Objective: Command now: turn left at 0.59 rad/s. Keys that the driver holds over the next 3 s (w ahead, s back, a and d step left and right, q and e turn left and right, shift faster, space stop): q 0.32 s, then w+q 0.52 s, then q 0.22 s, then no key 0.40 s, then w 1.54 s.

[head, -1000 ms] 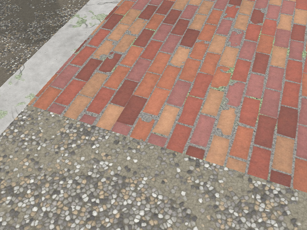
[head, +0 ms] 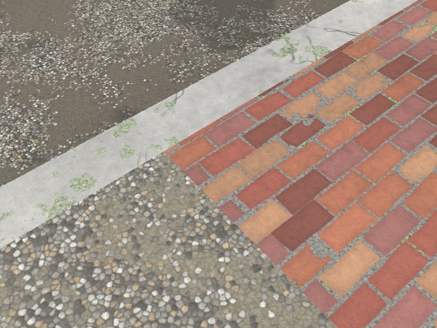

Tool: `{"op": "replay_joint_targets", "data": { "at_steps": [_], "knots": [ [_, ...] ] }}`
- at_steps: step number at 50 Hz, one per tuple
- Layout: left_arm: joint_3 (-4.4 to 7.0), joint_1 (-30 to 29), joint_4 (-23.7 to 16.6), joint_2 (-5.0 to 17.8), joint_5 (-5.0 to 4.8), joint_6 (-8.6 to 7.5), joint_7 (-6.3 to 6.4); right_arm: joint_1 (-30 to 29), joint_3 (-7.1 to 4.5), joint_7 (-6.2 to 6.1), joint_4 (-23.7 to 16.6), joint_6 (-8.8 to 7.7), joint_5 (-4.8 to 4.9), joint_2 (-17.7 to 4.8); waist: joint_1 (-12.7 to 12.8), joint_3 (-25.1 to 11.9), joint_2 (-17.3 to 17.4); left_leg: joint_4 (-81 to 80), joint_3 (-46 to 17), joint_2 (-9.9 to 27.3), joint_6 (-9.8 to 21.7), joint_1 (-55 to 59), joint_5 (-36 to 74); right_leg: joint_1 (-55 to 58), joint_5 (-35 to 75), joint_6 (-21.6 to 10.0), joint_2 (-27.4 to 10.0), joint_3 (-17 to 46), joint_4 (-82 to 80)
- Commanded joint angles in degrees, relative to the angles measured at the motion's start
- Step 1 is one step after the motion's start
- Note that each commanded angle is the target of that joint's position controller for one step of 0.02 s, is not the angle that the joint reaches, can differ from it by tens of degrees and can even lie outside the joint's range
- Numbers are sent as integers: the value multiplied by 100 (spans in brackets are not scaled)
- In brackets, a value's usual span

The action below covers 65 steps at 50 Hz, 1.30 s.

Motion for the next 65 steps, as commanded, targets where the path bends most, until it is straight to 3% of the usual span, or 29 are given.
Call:
{"op": "replay_joint_targets", "data": {
  "at_steps": [1, 2, 3, 5, 6, 9, 16, 20, 22, 24, 26, 27, 28, 29, 31, 34, 42, 44, 46, 48, 49, 50, 51, 52, 53, 54, 56, 59, 65],
  "knots": [
    [198, 734, -220, 809, 49, -167, 113, -191, -133, -30, -415, -46, 119, -599, 402, -438, 111, -52, -1449, 950, 85, -163, -840, 1252, 418, -268, -520, 457, -2012],
    [302, 421, -417, 1391, 149, -135, 139, 121, -38, -43, -512, -78, 189, -179, 130, -510, -1228, 1270, -230, 99, -291, -998, -2149, 1689, 198, -780, -2090, 2083, -2450],
    [320, 21, -531, 1449, 206, -88, 89, 69, -165, -92, -441, -95, -11, -696, 145, -134, -1137, 2418, 571, -48, -372, -1426, -2608, 917, 1162, -1301, -2598, 2456, -2372],
    [150, -98, -552, 764, 121, -101, 15, 117, -232, -37, -309, -62, -77, -831, -29, -78, -542, 3522, 549, 369, -443, -1066, -2099, 667, 2483, -1257, -2006, 1340, -1968],
    [127, -220, -600, 690, 112, -102, -1, 260, -219, 9, -233, -2, -64, -762, -96, -113, -678, 3887, 619, 375, -488, -1089, -1852, 805, 2832, -1087, -1665, 818, -1846],
    [136, 58, -619, 683, 139, -92, -1, 184, -160, 140, -241, 98, 15, -683, 102, -251, -896, 4283, 889, 462, -681, -1369, -1708, 1354, 3916, -1071, -1460, 186, -1572],
    [286, 653, -431, 906, 148, -97, -44, -494, -13, 224, -537, 190, 63, -486, 475, -283, -1033, 3018, 1188, 801, -757, -1295, -1838, 2019, 4027, -1255, -1833, -28, -1416],
    [371, 738, -386, 1071, 211, -141, -164, -971, 56, 362, -792, 185, 25, -485, 656, -157, -1137, 2062, 1487, 1006, -479, -735, -1899, 1524, 347, -1204, -1978, 80, -2121],
    [419, 716, -360, 1176, 232, -158, -210, -1097, 75, 410, -873, 142, 30, -496, 641, 14, -1094, 1589, 1642, 992, -307, -416, -2042, 1271, -361, -1139, -2051, 64, -2277],
    [454, 701, -313, 1237, 199, -165, -254, -988, 99, 408, -859, 60, 32, -450, 505, 75, -924, 924, 1801, 915, -94, 161, -1938, 996, -317, -1035, -2083, -118, -2183],
    [439, 489, -299, 1141, 98, -138, -250, -81, 92, 349, -503, -67, -58, -421, -5, -77, -557, -158, 1897, 659, 113, 1641, -1363, 155, -195, -760, -1773, -752, -1251],
    [333, 482, -352, 789, 121, -132, -263, 787, -29, 273, -180, -155, -117, -764, -323, -441, 481, -723, 832, 1215, 314, 2791, -2054, -741, -467, -483, -1293, -1409, 340],
    [173, 10, -862, 293, 220, -142, -331, 1285, -189, 211, -298, -225, -34, -1564, -538, -383, 1880, -1527, -2440, 3069, 1056, 3413, -3770, -2751, -1705, -116, -360, -1606, 2190],
    [268, -322, -925, 735, 387, -159, -349, 1142, -153, 137, -323, -239, 28, -1427, -583, 233, 935, -1782, -2824, 3237, 1455, 2737, -3434, -3295, -1452, -116, -400, -567, 2634],
    [330, -78, -731, 946, 162, -294, -500, 580, 27, 47, -333, -269, 54, -916, -60, 691, 543, -1741, -1498, 2520, 1184, 2150, -2368, -2893, -83, -101, -767, -380, 2447],
    [325, 343, -438, 908, 312, -266, -532, 348, 90, 9, -370, -440, 82, -801, 231, 304, 477, -1591, -569, 1894, 968, 2064, 138, -2245, 676, 91, -700, -524, 2317],
    [141, -1107, -928, 529, 199, -232, -555, 1237, 24, -40, 52, -555, 76, -919, -192, 457, 436, -1347, -500, 1715, 976, 1852, 1318, -2258, 1510, 254, -466, -656, 777],
    [117, -1256, -1021, 512, 158, -282, -533, 1294, 6, -92, 120, -540, 73, -990, -185, 469, 442, -1002, -516, 1742, 838, 1825, 2428, -1843, 1609, 140, -301, -660, 292],
    [140, -800, -919, 613, 133, -326, -434, 1074, -6, -134, 92, -526, 74, -1048, 74, 244, 480, -526, -503, 1683, 513, 1588, 3384, -810, 1579, -48, -107, -622, -95],
    [250, 356, -574, 899, 132, -389, -269, 786, -24, -125, 32, -570, 125, -1126, 605, -362, 393, 742, -445, 1348, 155, 1375, 4328, 816, 1866, -273, 66, -620, -590],
    [303, 1131, -447, 1094, 214, -485, -182, 652, 6, -96, -52, -618, 207, -975, 989, -853, 260, 1946, -372, 1003, -1, 680, 3292, 2141, 2411, -424, -559, -180, -797],
    [343, 1753, -445, 1494, 328, -513, -108, 916, 156, -114, -247, -627, 236, -273, 942, -1755, -981, 3820, 284, 405, -95, -164, -1272, 3400, 4264, -671, -2403, 1299, -514],
    [419, 1340, -590, 1736, 199, -405, -156, 1713, 75, -186, -295, -512, 283, -558, 422, -2610, -1924, 5050, 516, -48, -149, -765, -2993, 3487, 5093, -1423, -3286, 3204, -871],
    [318, 841, -714, 1159, 72, -331, -174, 1551, 13, -203, -38, -376, 73, -859, 272, -1939, -944, 5252, 479, 486, -129, -850, -2461, 2635, 4298, -1387, -2901, 2555, -1060],
    [169, 473, -732, 661, 47, -319, -163, 1129, 4, -131, -47, -313, 27, -851, 275, -1139, -646, 5064, 680, 632, -182, -910, -2151, 1884, 3891, -1292, -2514, 1637, -1218],
    [92, 305, -696, 468, 93, -309, -161, 977, 19, -76, -62, -264, 17, -706, 207, -759, -572, 4855, 761, 789, -246, -873, -1989, 1405, 3802, -1205, -2206, 1086, -1432],
    [90, 352, -525, 528, 93, -368, -147, 935, 73, 42, -47, -122, -41, -458, 145, -415, -888, 4579, 868, 830, -351, -615, -1843, 733, 4297, -1267, -1911, 397, -1675],
    [114, 375, -368, 606, 133, -474, -199, 808, 124, 89, -112, -74, -16, -327, 30, -583, -770, 3929, 878, 731, -362, -475, -1689, 593, 4864, -1387, -1898, -11, -1697],
    [138, 315, -181, 725, 126, -314, -268, 71, 300, 134, -294, 0, -26, -198, 189, -611, -1067, 1845, 1289, 859, -334, 275, -1136, 251, 3226, -1241, -1715, -394, -1699]
  ]
}}
Next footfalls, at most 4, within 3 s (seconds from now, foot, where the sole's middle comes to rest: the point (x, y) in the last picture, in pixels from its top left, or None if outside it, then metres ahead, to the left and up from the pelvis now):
0.02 right None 0.05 -0.11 -0.77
0.54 left None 0.01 0.09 -0.77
0.98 right None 0.40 0.10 -0.77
1.40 left None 0.26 0.27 -0.77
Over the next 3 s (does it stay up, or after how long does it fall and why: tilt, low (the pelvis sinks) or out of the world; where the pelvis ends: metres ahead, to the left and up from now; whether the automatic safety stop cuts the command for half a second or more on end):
stays up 0.74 0.54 0.00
